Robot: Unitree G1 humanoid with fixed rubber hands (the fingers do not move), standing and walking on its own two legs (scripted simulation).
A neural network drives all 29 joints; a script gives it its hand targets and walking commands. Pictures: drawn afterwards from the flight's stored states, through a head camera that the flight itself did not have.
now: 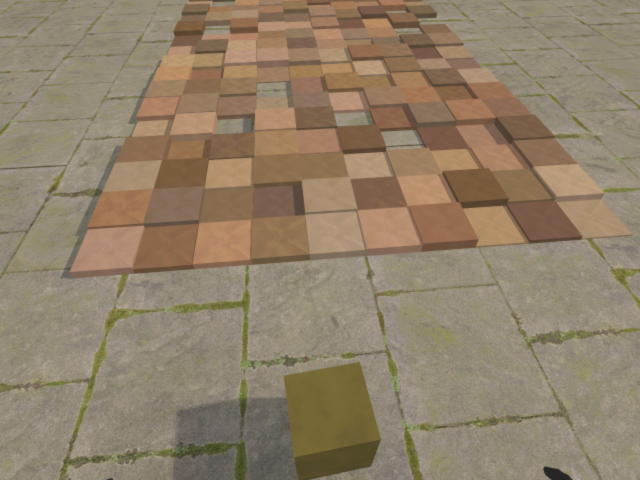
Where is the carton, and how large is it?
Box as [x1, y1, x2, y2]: [284, 362, 380, 479]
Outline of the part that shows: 359,362 284,375 293,451 298,479 309,479 370,466 379,443 380,437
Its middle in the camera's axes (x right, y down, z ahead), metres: +0.03 +0.51 +1.08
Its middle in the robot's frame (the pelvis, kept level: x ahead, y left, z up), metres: +0.42 -0.01 -0.66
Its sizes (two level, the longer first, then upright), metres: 0.210 0.200 0.250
